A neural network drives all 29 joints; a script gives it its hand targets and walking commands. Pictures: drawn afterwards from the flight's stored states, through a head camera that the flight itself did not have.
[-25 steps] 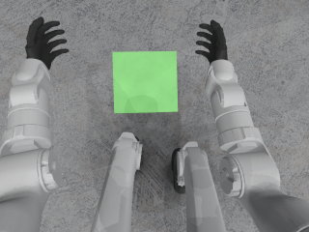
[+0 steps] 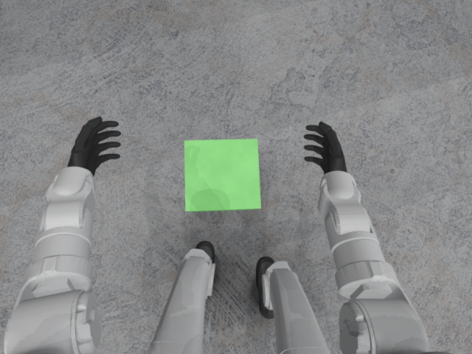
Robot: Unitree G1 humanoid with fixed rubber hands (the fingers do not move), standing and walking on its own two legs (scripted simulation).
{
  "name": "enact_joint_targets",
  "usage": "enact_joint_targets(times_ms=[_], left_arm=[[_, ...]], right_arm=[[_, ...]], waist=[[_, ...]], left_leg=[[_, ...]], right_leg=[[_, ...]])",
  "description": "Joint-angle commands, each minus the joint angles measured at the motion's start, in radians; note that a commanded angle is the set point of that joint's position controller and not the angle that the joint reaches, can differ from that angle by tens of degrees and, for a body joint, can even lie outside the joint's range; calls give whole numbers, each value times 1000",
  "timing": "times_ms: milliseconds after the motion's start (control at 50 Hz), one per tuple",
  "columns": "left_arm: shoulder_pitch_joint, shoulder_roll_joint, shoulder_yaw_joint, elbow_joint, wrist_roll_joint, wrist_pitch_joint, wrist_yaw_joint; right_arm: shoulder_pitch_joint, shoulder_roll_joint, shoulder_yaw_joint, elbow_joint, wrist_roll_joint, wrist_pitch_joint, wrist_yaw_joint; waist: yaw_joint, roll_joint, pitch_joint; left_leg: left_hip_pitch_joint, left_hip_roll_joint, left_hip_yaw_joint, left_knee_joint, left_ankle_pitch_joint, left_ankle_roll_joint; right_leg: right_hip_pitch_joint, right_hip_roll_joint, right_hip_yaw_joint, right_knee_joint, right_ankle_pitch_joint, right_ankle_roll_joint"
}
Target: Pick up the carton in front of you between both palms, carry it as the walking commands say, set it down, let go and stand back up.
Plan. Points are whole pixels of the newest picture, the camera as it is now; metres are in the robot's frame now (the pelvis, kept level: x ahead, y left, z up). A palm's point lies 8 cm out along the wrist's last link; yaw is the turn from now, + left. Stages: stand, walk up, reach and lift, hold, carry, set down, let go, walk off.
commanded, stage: let go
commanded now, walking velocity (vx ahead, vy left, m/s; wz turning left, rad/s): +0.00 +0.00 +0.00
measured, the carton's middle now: (221, 179) +0.42 +0.05 -0.55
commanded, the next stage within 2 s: stand in 1.02 s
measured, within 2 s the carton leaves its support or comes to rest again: neither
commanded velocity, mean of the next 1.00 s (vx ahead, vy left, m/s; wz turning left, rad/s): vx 0.00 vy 0.00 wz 0.00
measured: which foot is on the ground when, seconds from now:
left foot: down 0.00-1.00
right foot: down 0.00-1.00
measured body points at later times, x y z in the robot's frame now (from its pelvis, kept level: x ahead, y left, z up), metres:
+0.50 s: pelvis +0.07 -0.02 +0.09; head +0.15 -0.02 +0.53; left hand +0.25 +0.22 +0.01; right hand +0.28 -0.24 +0.00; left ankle +0.07 +0.10 -0.64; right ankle +0.03 -0.14 -0.64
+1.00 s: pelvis +0.07 -0.03 +0.10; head +0.08 -0.03 +0.54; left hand +0.23 +0.21 +0.02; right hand +0.25 -0.26 +0.02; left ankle +0.07 +0.10 -0.64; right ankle +0.03 -0.14 -0.64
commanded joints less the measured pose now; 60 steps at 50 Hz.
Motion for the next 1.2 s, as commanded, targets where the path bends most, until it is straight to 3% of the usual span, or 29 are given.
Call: enact_joint_targets(times_ms=[0,240,280,300,460,620,740,940,960,1000,1020,1100,1180], left_arm=[[19,121,-16,-180,-11,-31,7],[506,19,-128,-233,-78,-105,44],[580,10,-142,-251,-80,-117,53],[618,3,-154,-259,-83,-125,56],[811,-4,-199,-336,-84,-130,74],[847,17,-213,-360,-72,-53,65],[827,22,-203,-373,-50,9,55],[830,16,-207,-396,-47,32,61],[804,60,-190,-447,-22,85,89],[824,42,-215,-424,-32,103,106],[813,100,-180,-268,-74,26,127],[820,69,-187,-227,-55,-66,137],[827,85,-185,-178,-52,-87,146]], right_arm=[[10,-72,19,-164,2,-38,13],[455,-145,70,-119,47,-137,96],[518,-157,80,-124,55,-151,105],[546,-166,82,-131,58,-155,111],[737,-212,112,-191,88,-179,151],[795,-233,145,-233,118,-112,180],[778,-237,143,-243,117,-57,188],[783,-250,124,-250,95,-30,190],[839,-249,118,-197,109,-58,169],[809,-248,133,-210,118,-64,159],[772,-349,99,-40,91,-100,126],[774,-339,96,10,85,-152,103],[756,-345,96,58,84,-173,101]], waist=[[38,97,-798],[-15,92,-522],[-19,86,-467],[-20,94,-435],[-44,7,-208],[-49,-34,24],[-47,-14,109],[-55,3,83],[-66,31,22],[-57,4,33],[-43,-58,18],[-58,18,54],[-52,51,49]], left_leg=[[929,11,19,-128,448,-40],[1194,34,-42,-302,605,-45],[1215,32,-38,-343,599,-43],[1193,26,-25,-381,529,-44],[1272,2,20,-542,468,-42],[1319,-24,51,-616,265,-33],[1390,-33,69,-591,219,-36],[1393,-24,55,-587,295,-39],[1357,-50,57,-567,272,-44],[1328,-50,48,-561,268,-38],[1251,49,38,-525,279,-28],[1184,73,-18,-556,196,-18],[1166,84,-44,-563,249,-13]], right_leg=[[230,39,-96,-151,160,9],[460,11,-69,-350,225,-15],[536,5,-61,-393,251,-18],[614,-2,-57,-416,251,-24],[954,-21,-33,-586,410,-15],[1027,-53,-11,-684,356,-11],[993,-67,-10,-710,269,-24],[1087,-38,-29,-664,365,-17],[1156,-46,-24,-631,454,-18],[1141,-41,-22,-610,478,-10],[1092,-68,-43,-593,334,-13],[1085,-76,-3,-597,195,-30],[1106,-80,4,-580,244,-30]])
